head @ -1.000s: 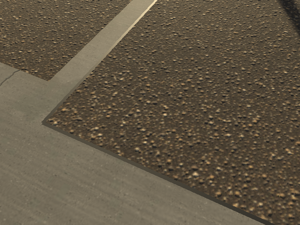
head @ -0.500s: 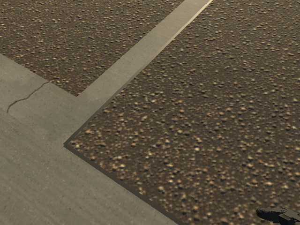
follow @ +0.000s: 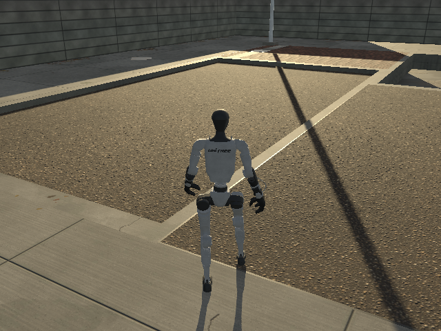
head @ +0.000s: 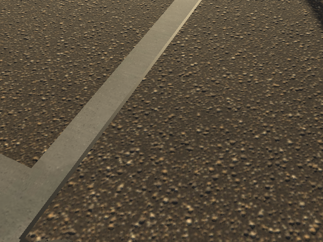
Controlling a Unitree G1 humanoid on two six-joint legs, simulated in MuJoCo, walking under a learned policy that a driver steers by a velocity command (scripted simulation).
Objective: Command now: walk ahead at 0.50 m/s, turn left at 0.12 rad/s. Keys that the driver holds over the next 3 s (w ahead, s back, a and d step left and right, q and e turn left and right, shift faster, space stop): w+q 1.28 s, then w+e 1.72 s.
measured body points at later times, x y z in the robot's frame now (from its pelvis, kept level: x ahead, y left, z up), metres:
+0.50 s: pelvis +0.27 -0.03 +0.00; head +0.29 -0.02 +0.45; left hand +0.24 +0.26 -0.13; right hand +0.51 -0.23 -0.10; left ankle +0.40 +0.16 -0.69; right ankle +0.21 -0.15 -0.74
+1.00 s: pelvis +0.53 +0.11 +0.00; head +0.55 +0.13 +0.45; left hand +0.59 +0.39 -0.11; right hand +0.69 -0.09 -0.12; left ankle +0.44 +0.14 -0.74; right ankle +0.77 +0.03 -0.69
